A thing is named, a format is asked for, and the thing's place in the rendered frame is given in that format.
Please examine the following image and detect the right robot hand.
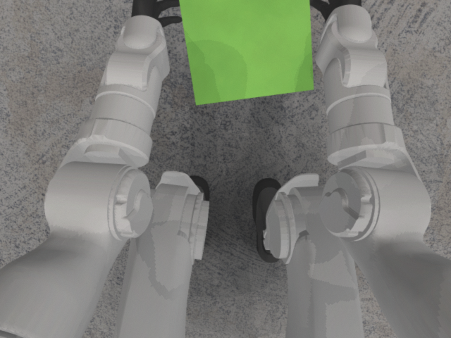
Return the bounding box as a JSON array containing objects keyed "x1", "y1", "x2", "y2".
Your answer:
[{"x1": 309, "y1": 0, "x2": 362, "y2": 23}]

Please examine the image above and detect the robot right forearm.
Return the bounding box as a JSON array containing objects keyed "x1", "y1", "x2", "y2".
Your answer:
[{"x1": 315, "y1": 4, "x2": 422, "y2": 182}]

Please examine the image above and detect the robot right foot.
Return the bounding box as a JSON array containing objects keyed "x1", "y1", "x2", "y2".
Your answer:
[{"x1": 252, "y1": 178, "x2": 281, "y2": 263}]

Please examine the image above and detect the robot left forearm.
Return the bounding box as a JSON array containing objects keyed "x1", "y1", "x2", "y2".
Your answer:
[{"x1": 44, "y1": 15, "x2": 170, "y2": 218}]

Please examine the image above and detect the left robot hand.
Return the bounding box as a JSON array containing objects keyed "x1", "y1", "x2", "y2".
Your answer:
[{"x1": 131, "y1": 0, "x2": 182, "y2": 27}]

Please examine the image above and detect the carton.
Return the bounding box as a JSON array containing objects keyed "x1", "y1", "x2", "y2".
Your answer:
[{"x1": 179, "y1": 0, "x2": 314, "y2": 105}]

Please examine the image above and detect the robot left upper arm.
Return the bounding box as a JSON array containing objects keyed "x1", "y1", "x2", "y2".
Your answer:
[{"x1": 0, "y1": 161, "x2": 153, "y2": 338}]

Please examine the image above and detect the robot right upper arm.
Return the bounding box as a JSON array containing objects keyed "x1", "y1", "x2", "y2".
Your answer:
[{"x1": 319, "y1": 165, "x2": 451, "y2": 338}]

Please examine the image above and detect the right robot thigh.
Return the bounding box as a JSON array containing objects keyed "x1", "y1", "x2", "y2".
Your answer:
[{"x1": 269, "y1": 186, "x2": 364, "y2": 338}]

